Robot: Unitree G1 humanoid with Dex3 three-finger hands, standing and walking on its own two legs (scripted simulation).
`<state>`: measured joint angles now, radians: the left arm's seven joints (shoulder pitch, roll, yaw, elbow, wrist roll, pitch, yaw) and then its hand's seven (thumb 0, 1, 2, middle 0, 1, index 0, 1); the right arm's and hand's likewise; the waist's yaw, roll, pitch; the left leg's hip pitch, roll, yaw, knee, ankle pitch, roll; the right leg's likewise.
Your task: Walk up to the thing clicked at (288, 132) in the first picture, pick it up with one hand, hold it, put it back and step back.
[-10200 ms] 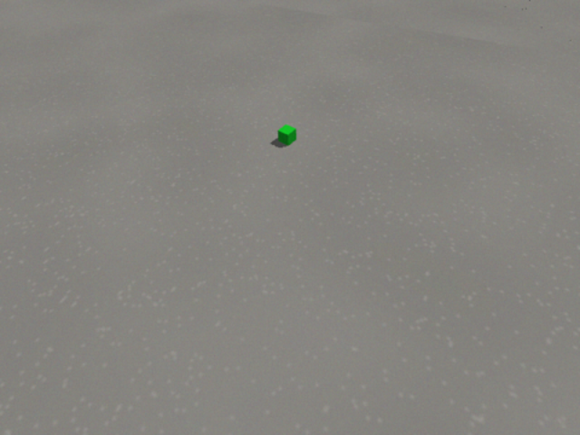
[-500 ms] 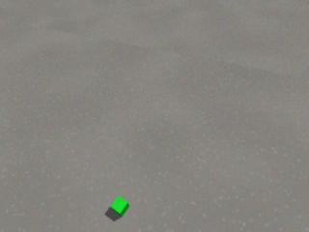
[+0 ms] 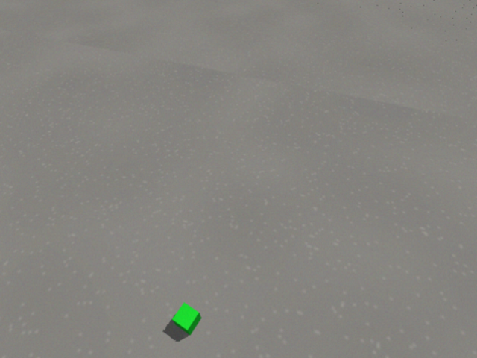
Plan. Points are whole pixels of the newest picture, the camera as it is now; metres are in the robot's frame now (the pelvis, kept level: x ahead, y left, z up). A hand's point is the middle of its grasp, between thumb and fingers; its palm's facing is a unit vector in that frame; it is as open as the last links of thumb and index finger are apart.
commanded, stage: walk up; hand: left
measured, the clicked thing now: (187, 318) +0.40 +0.25 -0.75
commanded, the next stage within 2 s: none
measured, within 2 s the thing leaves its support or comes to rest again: neither
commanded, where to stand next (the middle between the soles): +0.02 +0.00 m, yaw +1 degrees
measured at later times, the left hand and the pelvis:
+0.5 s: hand out of the picture +0.00 +0.24 -0.17, palm faces +0.03 -0.91 -0.42, open 7.3 cm; pelvis -0.06 -0.04 -0.03, yaw +1 degrees
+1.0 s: hand out of the picture -0.03 +0.25 -0.16, palm faces +0.08 -0.91 -0.40, open 7.4 cm; pelvis -0.05 -0.03 -0.02, yaw +5 degrees
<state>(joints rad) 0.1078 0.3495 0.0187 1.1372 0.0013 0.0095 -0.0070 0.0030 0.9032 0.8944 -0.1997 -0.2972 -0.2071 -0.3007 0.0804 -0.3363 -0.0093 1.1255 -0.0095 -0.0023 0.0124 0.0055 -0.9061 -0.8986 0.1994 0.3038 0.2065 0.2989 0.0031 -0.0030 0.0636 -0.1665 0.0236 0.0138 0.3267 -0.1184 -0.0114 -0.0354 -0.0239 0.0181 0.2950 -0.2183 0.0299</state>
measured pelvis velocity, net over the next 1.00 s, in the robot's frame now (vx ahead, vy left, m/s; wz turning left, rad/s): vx -0.05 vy -0.03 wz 0.09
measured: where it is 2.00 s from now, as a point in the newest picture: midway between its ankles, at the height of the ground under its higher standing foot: outside the picture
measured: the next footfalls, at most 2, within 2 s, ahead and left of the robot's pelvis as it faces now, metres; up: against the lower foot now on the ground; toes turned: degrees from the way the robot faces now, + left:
right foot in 0.42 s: -0.02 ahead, -0.12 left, +0.00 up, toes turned +3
left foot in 0.76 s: -0.04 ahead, +0.13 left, +0.00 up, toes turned +3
